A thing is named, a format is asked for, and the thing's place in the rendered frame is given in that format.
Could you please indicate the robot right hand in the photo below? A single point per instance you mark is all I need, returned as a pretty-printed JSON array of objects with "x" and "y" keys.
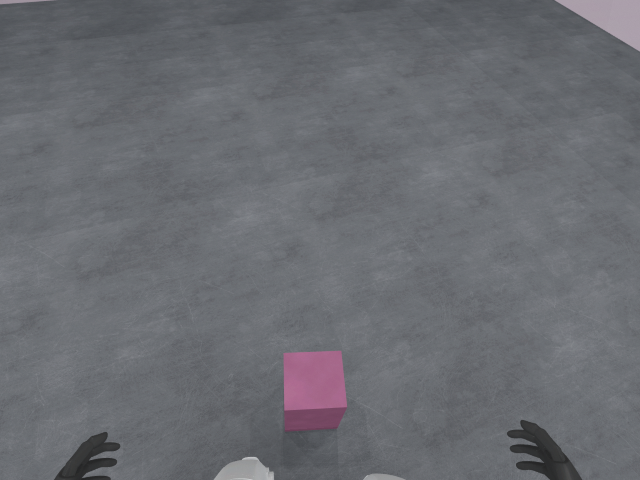
[{"x": 556, "y": 464}]

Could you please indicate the left robot thigh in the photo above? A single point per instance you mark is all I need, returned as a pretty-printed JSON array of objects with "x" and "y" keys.
[{"x": 245, "y": 470}]

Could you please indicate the robot left hand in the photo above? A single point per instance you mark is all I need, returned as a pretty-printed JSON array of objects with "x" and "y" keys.
[{"x": 79, "y": 464}]

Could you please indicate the carton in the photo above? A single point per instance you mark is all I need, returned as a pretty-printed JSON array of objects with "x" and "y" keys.
[{"x": 314, "y": 390}]

